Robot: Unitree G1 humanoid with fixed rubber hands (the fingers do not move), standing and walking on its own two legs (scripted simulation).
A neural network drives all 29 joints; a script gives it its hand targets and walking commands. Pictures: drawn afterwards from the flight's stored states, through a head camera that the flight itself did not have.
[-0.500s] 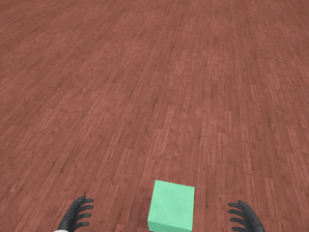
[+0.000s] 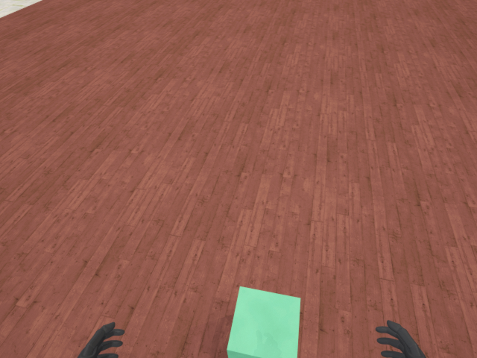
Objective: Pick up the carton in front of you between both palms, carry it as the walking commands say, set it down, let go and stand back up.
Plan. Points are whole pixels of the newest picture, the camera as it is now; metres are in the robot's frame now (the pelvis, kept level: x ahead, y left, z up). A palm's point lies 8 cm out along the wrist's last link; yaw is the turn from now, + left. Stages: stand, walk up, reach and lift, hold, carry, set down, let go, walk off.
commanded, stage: stand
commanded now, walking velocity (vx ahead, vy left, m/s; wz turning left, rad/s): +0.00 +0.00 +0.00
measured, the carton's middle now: (263, 334) +0.36 -0.06 -0.64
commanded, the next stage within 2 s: none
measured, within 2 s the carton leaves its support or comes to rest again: neither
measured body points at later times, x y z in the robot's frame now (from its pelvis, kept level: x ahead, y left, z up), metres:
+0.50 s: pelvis +0.01 -0.01 +0.00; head +0.01 -0.02 +0.45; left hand +0.13 +0.29 -0.09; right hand +0.14 -0.30 -0.10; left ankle -0.04 +0.12 -0.73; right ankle +0.01 -0.12 -0.73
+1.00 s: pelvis -0.01 -0.01 +0.01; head -0.01 -0.02 +0.46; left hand +0.09 +0.30 -0.10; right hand +0.10 -0.31 -0.11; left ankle -0.04 +0.12 -0.73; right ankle +0.01 -0.12 -0.73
